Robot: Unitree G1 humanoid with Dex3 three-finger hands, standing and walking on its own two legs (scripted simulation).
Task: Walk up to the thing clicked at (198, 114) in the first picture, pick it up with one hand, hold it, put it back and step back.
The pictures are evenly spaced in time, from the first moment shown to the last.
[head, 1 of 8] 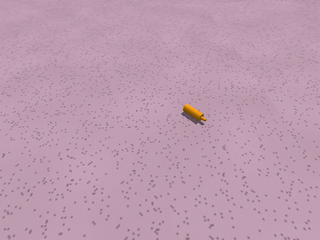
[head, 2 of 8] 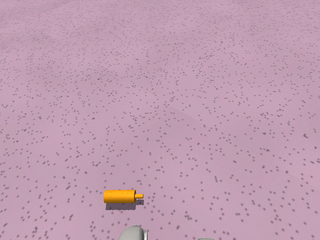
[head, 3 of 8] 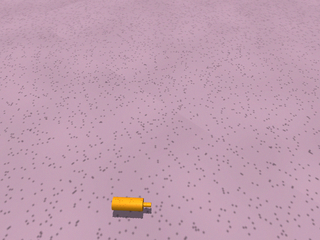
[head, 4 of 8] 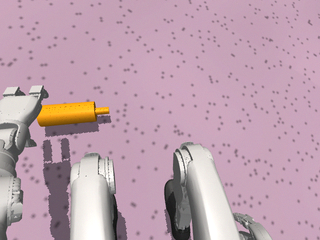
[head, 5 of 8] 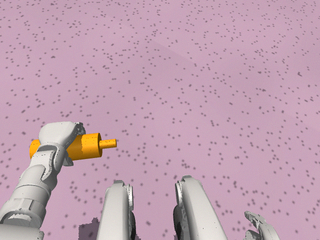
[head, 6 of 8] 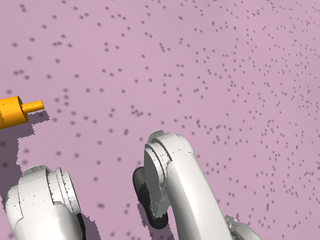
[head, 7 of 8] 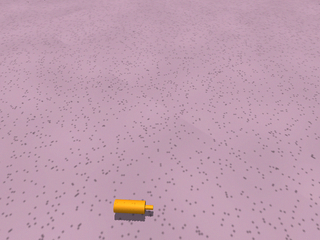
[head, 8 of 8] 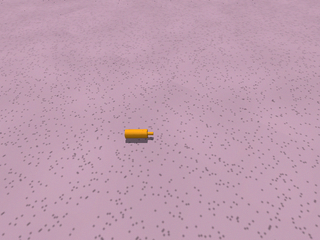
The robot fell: no
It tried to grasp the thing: yes
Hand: left
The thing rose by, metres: 0.66
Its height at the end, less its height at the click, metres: +0.00
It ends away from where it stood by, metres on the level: 0.01
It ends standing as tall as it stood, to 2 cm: yes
